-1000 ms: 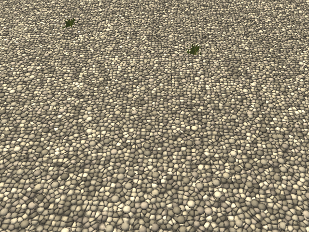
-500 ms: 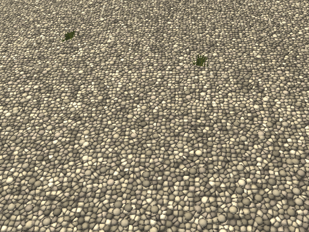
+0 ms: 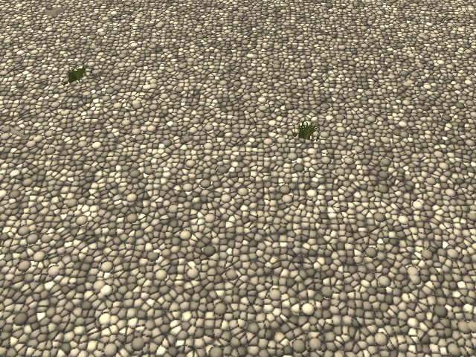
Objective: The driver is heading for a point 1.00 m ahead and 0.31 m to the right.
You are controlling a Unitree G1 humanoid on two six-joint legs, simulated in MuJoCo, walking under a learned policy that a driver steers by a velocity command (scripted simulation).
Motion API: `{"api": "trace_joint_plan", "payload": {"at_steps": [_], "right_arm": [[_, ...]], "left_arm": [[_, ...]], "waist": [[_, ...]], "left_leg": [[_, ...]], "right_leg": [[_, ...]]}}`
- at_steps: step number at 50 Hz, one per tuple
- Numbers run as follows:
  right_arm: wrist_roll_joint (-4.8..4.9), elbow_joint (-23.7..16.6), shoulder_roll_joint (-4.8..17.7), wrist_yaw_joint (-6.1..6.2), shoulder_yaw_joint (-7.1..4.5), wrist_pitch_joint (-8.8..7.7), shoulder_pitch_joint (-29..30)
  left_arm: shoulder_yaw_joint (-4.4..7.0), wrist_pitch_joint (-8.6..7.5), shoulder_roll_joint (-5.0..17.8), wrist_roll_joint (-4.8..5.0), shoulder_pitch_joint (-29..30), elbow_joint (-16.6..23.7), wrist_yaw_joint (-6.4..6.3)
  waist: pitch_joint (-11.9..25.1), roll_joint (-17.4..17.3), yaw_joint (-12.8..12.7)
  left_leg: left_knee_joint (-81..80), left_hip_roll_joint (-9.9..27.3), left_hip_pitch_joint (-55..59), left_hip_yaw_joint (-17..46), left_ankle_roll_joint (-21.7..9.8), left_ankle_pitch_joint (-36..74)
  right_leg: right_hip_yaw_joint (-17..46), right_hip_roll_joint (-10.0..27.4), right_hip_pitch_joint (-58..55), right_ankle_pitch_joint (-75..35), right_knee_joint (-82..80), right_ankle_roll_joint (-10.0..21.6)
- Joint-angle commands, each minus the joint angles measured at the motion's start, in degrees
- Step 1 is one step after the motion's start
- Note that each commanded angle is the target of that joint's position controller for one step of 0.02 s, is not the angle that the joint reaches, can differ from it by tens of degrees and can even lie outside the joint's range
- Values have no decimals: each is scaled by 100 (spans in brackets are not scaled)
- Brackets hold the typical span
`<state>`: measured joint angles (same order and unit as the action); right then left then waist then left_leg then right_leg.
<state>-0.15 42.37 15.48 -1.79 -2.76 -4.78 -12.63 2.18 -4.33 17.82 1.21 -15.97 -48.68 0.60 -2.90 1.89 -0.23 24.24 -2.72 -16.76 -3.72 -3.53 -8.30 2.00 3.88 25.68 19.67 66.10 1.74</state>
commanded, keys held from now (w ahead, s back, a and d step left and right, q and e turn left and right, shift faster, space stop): w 0.12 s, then w+e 0.88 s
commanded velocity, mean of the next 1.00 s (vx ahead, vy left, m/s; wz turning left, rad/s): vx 0.50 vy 0.00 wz -0.39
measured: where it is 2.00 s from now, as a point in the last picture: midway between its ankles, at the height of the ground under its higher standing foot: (357, 215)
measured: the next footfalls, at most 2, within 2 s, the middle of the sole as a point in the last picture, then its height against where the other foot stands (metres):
right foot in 0.36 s outside the picture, level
left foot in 0.86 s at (253, 277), level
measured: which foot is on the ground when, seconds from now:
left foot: down 0.00-0.38, up 0.40-0.84, down 0.86-1.00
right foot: up 0.00-0.34, down 0.36-0.88, up 0.90-1.00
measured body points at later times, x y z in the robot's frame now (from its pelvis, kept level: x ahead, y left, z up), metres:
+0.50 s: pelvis +0.29 -0.08 -0.01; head +0.33 -0.09 +0.44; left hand +0.46 +0.18 -0.11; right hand +0.35 -0.37 -0.13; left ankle +0.21 +0.08 -0.65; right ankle +0.34 -0.15 -0.74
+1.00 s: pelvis +0.58 -0.09 +0.00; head +0.60 -0.09 +0.45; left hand +0.77 +0.14 -0.12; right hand +0.61 -0.40 -0.09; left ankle +0.66 -0.01 -0.74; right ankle +0.45 -0.17 -0.65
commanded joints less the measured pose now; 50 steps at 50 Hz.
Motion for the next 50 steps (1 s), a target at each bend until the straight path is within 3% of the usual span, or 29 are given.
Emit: {"api": "trace_joint_plan", "payload": {"at_steps": [1,4,7,10,13,15,16,17,18,19,20,21,22,23,25,27,31,34,37,39,41,42,43,44,45,46,47,48,50], "right_arm": [[20,-221,651,-8,-171,-174,41],[18,-42,827,56,-219,-188,-134],[38,71,932,119,-231,-134,-272],[61,275,1068,140,-271,-108,-602],[87,443,1089,173,-306,-18,-718],[105,479,1142,212,-340,64,-661],[97,461,1198,238,-356,105,-570],[85,424,1230,268,-361,162,-450],[41,358,1118,321,-311,215,-489],[-60,115,803,343,-176,152,-832],[-113,58,331,266,8,-21,-1058],[86,14,843,159,-102,-208,-673],[235,-156,948,113,-111,-310,-172],[118,-208,899,147,-104,-350,166],[-35,-241,941,188,-163,-282,67],[-69,-231,803,188,-157,-178,-47],[-95,-470,570,214,-84,-102,657],[-33,-618,452,157,-39,-156,1249],[40,-753,554,90,-70,-217,1605],[51,-769,683,51,-123,-262,1599],[62,-704,810,52,-192,-309,1272],[39,-580,917,85,-266,-334,784],[-56,-493,1135,129,-349,-358,56],[-146,-414,1609,174,-471,-315,-702],[-9,-233,1499,115,-471,-234,-922],[49,-349,973,126,-338,-199,-615],[21,-387,763,148,-272,-148,-347],[-18,-361,661,146,-224,-122,-109],[-68,-286,547,154,-181,-136,94]], "left_arm": [[103,49,346,-43,-308,282,-31],[81,76,290,-113,299,504,-51],[26,0,157,-94,885,640,20],[3,-29,159,-22,1372,788,107],[32,-19,259,4,1670,999,196],[67,-16,330,-21,1633,1081,253],[118,-9,420,-33,1414,1070,263],[219,4,568,-44,877,961,255],[399,25,864,-30,11,724,212],[594,68,1484,-41,-761,641,138],[579,64,1528,79,-778,692,152],[437,45,1088,43,-793,726,159],[391,27,905,-18,-557,779,140],[350,17,785,-58,-231,828,146],[294,5,616,-125,211,1010,106],[314,9,638,-97,255,1056,56],[395,19,849,-22,-57,974,-89],[407,80,858,7,-308,894,-148],[416,141,835,44,-592,789,-169],[419,189,799,39,-634,774,-195],[439,234,804,19,-537,803,-203],[403,245,695,11,-439,848,-190],[298,228,421,-41,-361,946,-159],[185,186,57,-18,-892,1073,-162],[151,140,210,81,-1245,1156,-163],[282,157,744,121,-885,1049,-165],[325,195,860,69,-380,1126,-161],[333,212,779,11,-131,1200,-152],[340,267,563,25,-101,1249,-99]], "waist": [[355,-620,-149],[99,-506,-50],[2,-494,154],[-63,-487,397],[-151,-451,430],[-89,-505,334],[80,-589,187],[448,-606,-125],[981,-458,-491],[1693,425,-563],[2290,1404,-348],[2178,874,-591],[1463,557,-581],[872,-129,-421],[657,83,-32],[592,93,103],[304,52,-89],[238,197,-327],[205,253,-437],[227,321,-371],[297,505,-164],[532,496,107],[1209,261,467],[2115,-894,468],[2318,-2107,339],[1487,-1259,450],[879,-791,478],[466,-597,367],[186,-812,150]], "left_leg": [[-1601,1549,610,1575,-1128,761],[-1792,1433,556,1120,-1101,1066],[-1832,1203,605,612,-869,1009],[-1828,1408,1045,438,-792,762],[-1585,1732,1822,326,-663,923],[-1216,1851,2214,219,-537,1636],[-828,1831,2308,115,-448,2591],[-43,1697,2273,-96,-314,3606],[1181,1415,1819,-375,-112,3878],[3278,937,-135,-544,221,2235],[4946,-163,-2046,164,519,-2196],[5362,189,-2685,1027,358,-2240],[5251,423,-2890,932,237,-1827],[4727,657,-2739,851,174,-1419],[4071,886,-2060,916,284,-1051],[3640,888,-1831,840,434,-925],[2152,703,-1859,724,716,344],[1041,422,-1377,664,739,1291],[552,290,-1214,782,671,1348],[296,263,-1138,894,565,998],[166,248,-706,845,385,517],[-85,259,36,746,225,580],[93,846,1376,1191,-95,509],[75,2119,3490,3037,-800,-39],[-470,2821,3974,4941,-1266,-1371],[-660,2598,3295,4398,-1023,-2053],[-729,2328,2553,3465,-778,-1671],[-896,2069,1873,2831,-690,-1021],[-1208,1744,1139,1978,-591,-294]], "right_leg": [[191,464,716,-389,-263,-155],[128,510,1105,-1249,-1209,-319],[-60,331,879,-2342,-2513,-302],[-137,194,822,-2738,-3100,-207],[-3,118,1147,-2270,-3380,25],[-115,-2,1081,-1711,-3447,198],[-273,-159,722,-1442,-3454,297],[-501,-399,-42,-1388,-3537,422],[-537,-612,-1302,-1501,-3599,588],[1385,525,-3410,-1394,-3500,1251],[4217,1488,-4731,-277,-4545,2089],[4184,1448,-4740,250,-4888,1873],[3385,1260,-4074,-61,-4908,1661],[2724,989,-3182,-723,-4997,1448],[2286,773,-2181,-1785,-5178,1486],[1952,620,-1748,-2136,-5343,1523],[1412,302,-1320,-2317,-5449,1339],[1297,96,-1130,-1853,-5359,1091],[1669,236,-1440,-1594,-5078,1018],[2013,365,-1838,-1559,-4742,949],[2248,420,-1994,-1852,-4374,852],[2162,214,-1893,-2151,-3943,719],[1860,-83,-1423,-1992,-2796,537],[1079,-848,228,-341,-904,121],[824,-821,1564,1533,291,-17],[937,-443,1951,1097,757,-73],[703,-248,1933,616,778,-110],[609,-90,1786,283,551,-138],[526,171,1380,-71,169,-140]]}}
